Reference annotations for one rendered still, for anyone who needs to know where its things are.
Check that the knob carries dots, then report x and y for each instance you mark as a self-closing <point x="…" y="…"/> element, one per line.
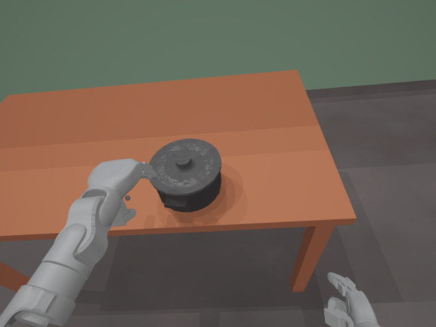
<point x="183" y="160"/>

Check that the left robot hand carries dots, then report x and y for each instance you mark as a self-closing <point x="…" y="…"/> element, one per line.
<point x="121" y="176"/>

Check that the robot left forearm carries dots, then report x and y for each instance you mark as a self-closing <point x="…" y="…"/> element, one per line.
<point x="50" y="294"/>

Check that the pot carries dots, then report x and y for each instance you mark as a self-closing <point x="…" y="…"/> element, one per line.
<point x="193" y="202"/>

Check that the right robot hand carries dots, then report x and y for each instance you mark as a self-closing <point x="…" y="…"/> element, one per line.
<point x="356" y="309"/>

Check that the table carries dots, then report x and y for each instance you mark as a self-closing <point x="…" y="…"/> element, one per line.
<point x="276" y="168"/>

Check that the lid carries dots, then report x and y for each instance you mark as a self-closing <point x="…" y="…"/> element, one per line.
<point x="201" y="173"/>

